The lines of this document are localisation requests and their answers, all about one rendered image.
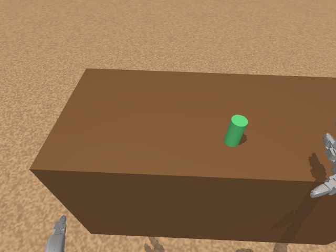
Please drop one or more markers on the left robot hand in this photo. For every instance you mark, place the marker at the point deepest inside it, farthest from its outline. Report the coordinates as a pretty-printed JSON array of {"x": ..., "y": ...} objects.
[{"x": 56, "y": 242}]

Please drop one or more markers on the can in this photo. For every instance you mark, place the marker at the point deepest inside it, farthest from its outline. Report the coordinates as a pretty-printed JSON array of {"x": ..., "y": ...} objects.
[{"x": 235, "y": 130}]

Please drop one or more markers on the right robot hand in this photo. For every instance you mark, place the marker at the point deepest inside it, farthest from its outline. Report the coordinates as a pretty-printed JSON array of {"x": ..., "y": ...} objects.
[{"x": 329, "y": 186}]

